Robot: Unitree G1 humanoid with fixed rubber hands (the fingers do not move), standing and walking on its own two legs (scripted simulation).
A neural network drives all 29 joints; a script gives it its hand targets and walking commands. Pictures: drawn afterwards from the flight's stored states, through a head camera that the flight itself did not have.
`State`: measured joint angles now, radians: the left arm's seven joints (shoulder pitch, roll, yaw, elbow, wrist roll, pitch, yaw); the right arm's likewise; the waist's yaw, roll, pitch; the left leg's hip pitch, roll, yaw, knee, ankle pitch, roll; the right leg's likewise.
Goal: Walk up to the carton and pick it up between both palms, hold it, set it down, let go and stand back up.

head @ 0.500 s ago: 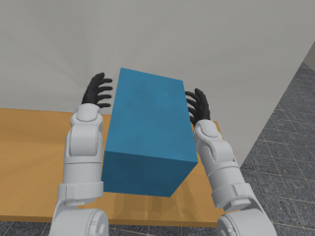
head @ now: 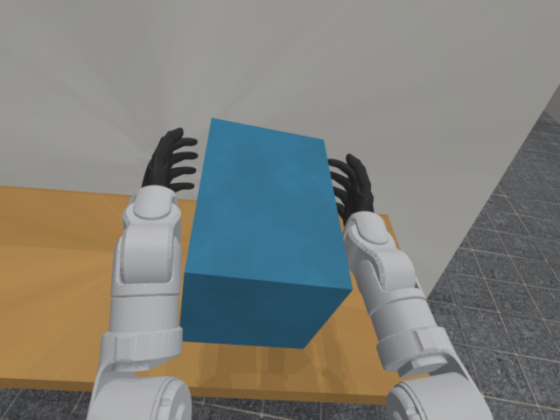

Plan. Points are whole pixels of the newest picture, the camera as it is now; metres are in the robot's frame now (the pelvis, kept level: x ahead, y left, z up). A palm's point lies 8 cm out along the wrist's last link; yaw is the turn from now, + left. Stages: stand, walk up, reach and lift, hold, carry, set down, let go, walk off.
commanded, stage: set down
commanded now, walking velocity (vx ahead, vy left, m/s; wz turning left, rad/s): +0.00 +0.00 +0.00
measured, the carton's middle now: (257, 232) +0.35 +0.01 +0.14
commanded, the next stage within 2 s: none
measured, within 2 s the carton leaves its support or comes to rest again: neither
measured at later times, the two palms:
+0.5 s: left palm (172, 217) +0.36 +0.13 +0.15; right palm (351, 242) +0.35 -0.13 +0.12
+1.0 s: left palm (177, 228) +0.38 +0.13 +0.12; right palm (347, 249) +0.36 -0.13 +0.09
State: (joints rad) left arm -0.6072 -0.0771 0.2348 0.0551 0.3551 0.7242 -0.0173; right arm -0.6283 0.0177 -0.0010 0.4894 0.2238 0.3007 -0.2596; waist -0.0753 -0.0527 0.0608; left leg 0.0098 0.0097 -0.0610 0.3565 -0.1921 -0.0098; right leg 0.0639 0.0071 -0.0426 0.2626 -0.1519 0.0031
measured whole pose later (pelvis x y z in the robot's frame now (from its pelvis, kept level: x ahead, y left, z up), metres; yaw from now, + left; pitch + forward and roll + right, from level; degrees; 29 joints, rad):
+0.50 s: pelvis +0.01 +0.00 +0.00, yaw +0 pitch -9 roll -1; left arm -0.50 -0.12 0.21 0.16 0.37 0.43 -0.02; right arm -0.48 0.07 -0.06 0.60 0.07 -0.07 -0.22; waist -0.04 -0.07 0.12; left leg 0.01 0.01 -0.06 0.34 -0.19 -0.01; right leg 0.07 0.01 -0.06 0.24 -0.15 0.00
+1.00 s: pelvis +0.01 +0.00 +0.00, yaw +0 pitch -7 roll -1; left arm -0.50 -0.13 0.24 0.32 0.39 0.30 0.00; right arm -0.49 0.09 -0.14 0.74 0.00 -0.18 -0.21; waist -0.03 -0.06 0.09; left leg -0.02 0.02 -0.04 0.32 -0.18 -0.02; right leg 0.04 0.01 -0.07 0.23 -0.15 0.00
